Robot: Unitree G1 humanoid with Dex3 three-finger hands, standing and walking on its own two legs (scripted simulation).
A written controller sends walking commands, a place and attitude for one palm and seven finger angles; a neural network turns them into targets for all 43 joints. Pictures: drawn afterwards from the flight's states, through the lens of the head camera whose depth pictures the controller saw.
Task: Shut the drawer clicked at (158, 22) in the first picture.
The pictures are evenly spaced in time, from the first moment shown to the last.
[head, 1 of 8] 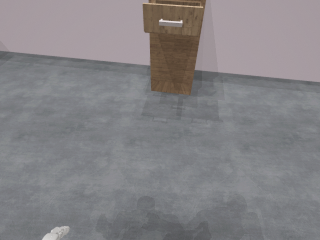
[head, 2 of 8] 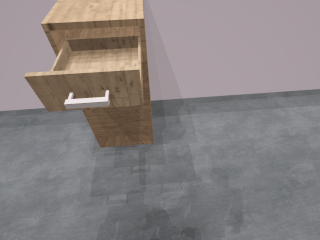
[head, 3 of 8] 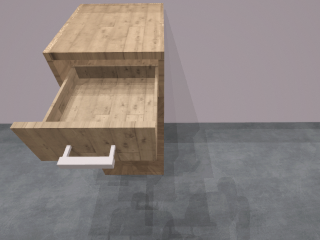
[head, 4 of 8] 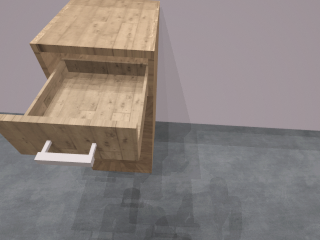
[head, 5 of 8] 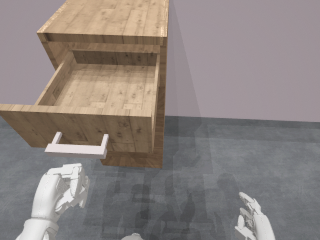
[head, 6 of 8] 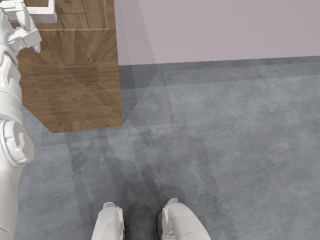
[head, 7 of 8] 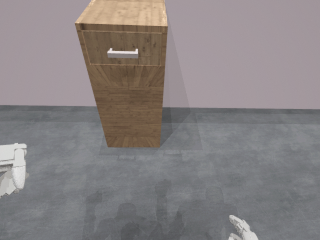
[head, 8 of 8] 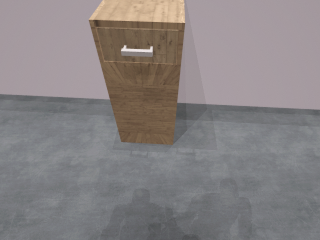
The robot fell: no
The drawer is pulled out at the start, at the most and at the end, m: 0.29 0.29 0.00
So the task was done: yes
